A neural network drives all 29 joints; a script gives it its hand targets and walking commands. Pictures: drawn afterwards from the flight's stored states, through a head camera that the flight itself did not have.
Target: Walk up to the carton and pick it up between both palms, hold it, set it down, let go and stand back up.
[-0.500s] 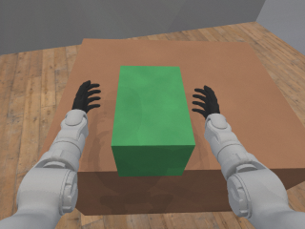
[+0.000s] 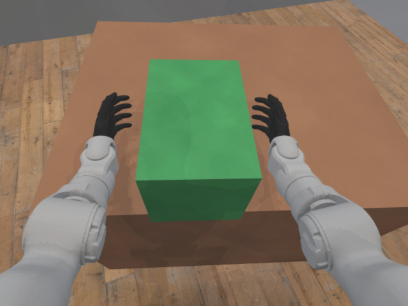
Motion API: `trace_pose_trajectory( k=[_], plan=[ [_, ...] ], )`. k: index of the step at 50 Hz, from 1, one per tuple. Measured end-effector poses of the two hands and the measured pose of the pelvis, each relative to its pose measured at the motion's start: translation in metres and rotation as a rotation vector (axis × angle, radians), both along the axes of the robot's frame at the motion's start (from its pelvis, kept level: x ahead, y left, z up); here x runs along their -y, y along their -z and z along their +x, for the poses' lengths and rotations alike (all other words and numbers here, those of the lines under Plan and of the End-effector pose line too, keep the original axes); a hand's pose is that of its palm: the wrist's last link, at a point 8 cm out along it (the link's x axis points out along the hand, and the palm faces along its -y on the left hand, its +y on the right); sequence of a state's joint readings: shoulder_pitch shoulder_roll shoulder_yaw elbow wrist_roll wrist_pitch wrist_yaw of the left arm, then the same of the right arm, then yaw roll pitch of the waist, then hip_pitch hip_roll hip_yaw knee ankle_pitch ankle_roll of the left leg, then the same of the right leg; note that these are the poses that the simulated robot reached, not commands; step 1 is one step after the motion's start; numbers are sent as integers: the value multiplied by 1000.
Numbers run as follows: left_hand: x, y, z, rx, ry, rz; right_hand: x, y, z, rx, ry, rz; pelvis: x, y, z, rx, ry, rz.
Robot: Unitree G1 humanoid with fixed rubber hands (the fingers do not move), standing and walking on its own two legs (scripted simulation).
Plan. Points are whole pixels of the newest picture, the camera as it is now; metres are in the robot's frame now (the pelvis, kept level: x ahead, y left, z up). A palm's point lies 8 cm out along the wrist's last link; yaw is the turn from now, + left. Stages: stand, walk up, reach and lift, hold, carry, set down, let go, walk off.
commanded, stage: reach and lift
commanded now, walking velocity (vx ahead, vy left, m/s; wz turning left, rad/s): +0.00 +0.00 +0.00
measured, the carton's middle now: (195, 139) +0.47 +0.01 +0.02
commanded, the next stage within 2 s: none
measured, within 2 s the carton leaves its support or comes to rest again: neither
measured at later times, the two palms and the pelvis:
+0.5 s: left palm (121, 136) +0.44 +0.16 +0.06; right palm (266, 148) +0.41 -0.12 +0.06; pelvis +0.01 +0.02 +0.02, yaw -1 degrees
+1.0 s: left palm (117, 139) +0.43 +0.17 +0.07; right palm (266, 149) +0.41 -0.12 +0.06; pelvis +0.03 +0.02 +0.03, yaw -1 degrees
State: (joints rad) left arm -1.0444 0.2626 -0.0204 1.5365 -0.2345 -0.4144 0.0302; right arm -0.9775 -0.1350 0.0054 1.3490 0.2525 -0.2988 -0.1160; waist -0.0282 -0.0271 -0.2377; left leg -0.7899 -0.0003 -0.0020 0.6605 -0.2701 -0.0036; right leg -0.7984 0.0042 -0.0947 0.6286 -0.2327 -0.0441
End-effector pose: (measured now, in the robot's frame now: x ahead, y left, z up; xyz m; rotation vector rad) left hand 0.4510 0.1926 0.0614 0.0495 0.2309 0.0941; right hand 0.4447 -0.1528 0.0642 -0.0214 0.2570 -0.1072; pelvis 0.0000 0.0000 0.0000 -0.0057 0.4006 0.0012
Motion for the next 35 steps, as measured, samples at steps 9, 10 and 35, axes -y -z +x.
trace_pose_trajectory(
  k=[9,10,35],
  plan=[
    [16,0,3,26,53,-18,-5,3,-3,28,26,12,0,-2,4,14,-4,-7],
    [19,0,3,30,62,-25,-8,2,-4,29,20,13,-1,-3,4,19,-3,-7],
    [26,-5,-19,2,37,-13,-33,1,-38,53,38,-62,-20,-29,20,229,13,-23]
  ],
)
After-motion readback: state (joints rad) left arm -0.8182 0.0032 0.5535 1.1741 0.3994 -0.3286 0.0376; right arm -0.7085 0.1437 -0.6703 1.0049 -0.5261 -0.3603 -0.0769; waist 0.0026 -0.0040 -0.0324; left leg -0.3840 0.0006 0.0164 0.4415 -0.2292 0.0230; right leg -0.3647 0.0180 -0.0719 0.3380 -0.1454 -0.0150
